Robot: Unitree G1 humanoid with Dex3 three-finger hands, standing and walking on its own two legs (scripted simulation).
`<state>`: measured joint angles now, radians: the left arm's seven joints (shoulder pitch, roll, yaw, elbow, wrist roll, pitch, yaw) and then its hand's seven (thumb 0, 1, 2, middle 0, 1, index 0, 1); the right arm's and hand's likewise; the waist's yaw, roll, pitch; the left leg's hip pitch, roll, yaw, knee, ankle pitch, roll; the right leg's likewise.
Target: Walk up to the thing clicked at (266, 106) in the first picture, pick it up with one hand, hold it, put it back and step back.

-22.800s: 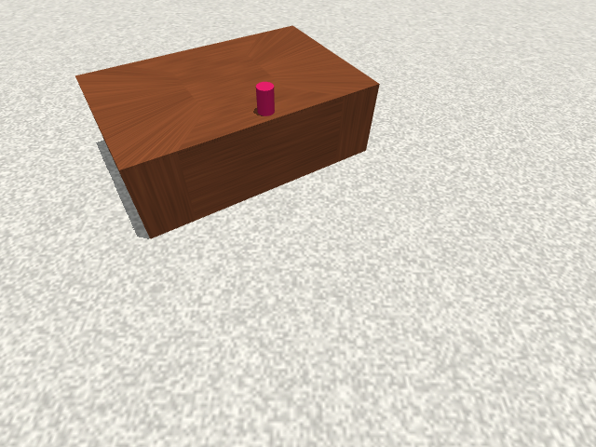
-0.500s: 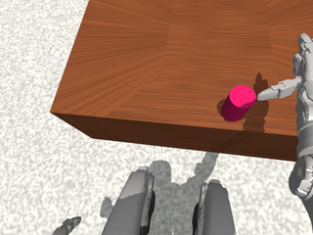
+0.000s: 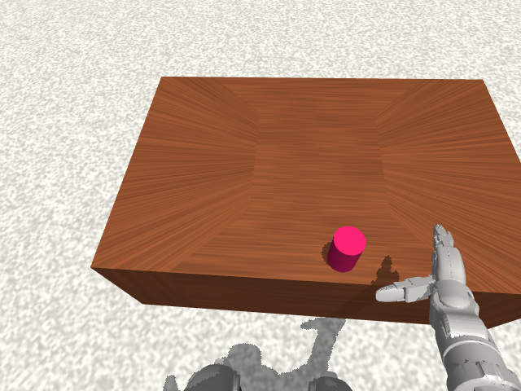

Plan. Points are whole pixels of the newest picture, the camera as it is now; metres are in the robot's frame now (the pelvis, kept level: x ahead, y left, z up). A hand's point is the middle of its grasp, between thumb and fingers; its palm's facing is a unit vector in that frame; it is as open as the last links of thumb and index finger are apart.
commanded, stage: home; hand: right
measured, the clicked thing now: (345, 250) +0.45 -0.14 -0.27
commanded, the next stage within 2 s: none
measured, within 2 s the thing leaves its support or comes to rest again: neither
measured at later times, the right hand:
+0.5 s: hand out of the picture +0.16 -0.17 -0.06, palm faces +0.19 +0.95 -0.24, open 17.4 cm
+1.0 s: hand out of the picture +0.12 -0.22 -0.09, palm faces +0.03 +0.94 -0.33, open 17.3 cm
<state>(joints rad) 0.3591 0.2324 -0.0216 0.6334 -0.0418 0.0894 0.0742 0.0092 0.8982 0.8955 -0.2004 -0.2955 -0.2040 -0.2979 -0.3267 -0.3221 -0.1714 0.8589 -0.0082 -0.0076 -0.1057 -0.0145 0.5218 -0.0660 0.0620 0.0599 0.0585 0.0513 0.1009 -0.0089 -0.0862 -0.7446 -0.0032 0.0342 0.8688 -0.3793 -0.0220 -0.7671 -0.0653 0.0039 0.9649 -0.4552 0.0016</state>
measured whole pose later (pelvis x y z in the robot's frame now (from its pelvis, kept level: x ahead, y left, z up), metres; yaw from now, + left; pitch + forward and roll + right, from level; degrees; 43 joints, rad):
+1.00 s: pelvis +0.00 +0.01 +0.03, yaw -3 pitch +0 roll +0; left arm 0.23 0.28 0.00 0.80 0.06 0.01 0.01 0.01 0.90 0.90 -0.20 -0.30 -0.21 -0.30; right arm 0.26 -0.30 -0.01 0.69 -0.05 0.03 -0.02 -0.01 0.50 -0.07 0.06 0.06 0.06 0.05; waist 0.01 0.00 -0.02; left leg -0.32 0.04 0.05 0.66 -0.33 -0.02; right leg -0.33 -0.01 0.01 0.68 -0.35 0.01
